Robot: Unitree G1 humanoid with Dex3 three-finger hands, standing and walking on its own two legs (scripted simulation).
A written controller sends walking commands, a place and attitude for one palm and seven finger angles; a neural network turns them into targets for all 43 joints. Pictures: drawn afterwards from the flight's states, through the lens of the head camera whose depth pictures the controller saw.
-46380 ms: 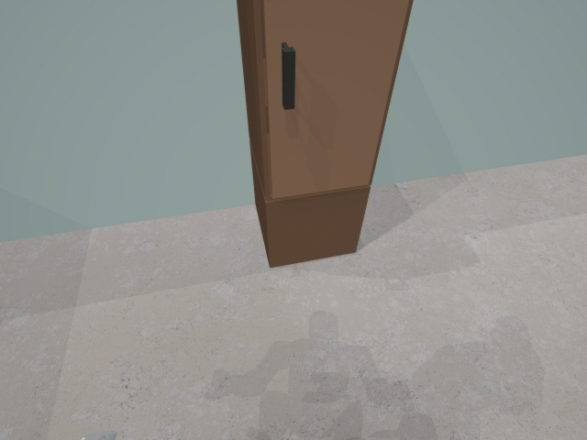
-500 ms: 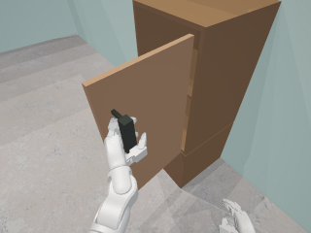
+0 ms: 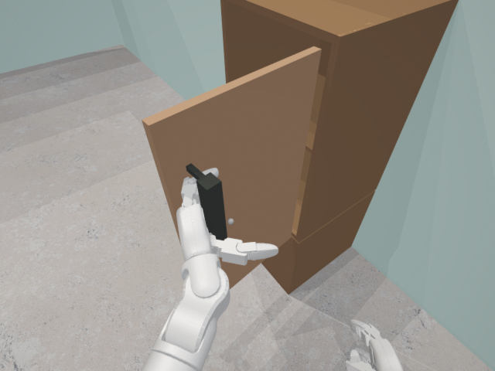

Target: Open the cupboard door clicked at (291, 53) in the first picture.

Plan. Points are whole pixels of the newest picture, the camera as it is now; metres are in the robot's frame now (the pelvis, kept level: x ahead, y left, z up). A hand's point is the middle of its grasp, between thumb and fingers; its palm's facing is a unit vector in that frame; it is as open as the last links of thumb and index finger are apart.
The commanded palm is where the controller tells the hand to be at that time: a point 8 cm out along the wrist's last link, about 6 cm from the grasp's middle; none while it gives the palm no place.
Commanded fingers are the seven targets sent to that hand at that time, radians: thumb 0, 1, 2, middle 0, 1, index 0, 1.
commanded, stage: open thumb and fingers to let go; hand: left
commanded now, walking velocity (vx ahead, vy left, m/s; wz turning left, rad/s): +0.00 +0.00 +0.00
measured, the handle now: (205, 204) +0.35 +0.10 +0.10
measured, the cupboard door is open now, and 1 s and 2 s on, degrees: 96 100 100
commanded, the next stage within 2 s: slide the hand sideways off the handle in 0.08 s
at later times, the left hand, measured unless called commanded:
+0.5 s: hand (229, 241) +0.28 +0.05 +0.10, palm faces -0.14 -0.99 +0.03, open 16.2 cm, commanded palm +0.26 +0.11 +0.10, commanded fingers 0.00 -0.50 0.30 -0.15 -0.30 -0.15 -0.30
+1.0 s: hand (205, 267) +0.24 +0.08 +0.10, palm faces -0.09 -1.00 -0.02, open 16.2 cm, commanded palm +0.21 +0.15 +0.10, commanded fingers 0.00 -0.50 0.30 -0.15 -0.30 -0.15 -0.30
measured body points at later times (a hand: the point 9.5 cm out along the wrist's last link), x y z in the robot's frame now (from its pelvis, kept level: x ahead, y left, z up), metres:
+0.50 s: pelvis -0.02 +0.01 +0.00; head -0.03 -0.01 +0.45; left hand +0.29 +0.11 +0.10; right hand +0.16 -0.20 -0.09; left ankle +0.02 +0.13 -0.72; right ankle +0.00 -0.10 -0.72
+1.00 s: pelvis +0.01 -0.01 +0.00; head +0.01 -0.02 +0.45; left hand +0.24 +0.14 +0.10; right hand +0.20 -0.22 -0.07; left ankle +0.02 +0.13 -0.72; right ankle +0.00 -0.10 -0.72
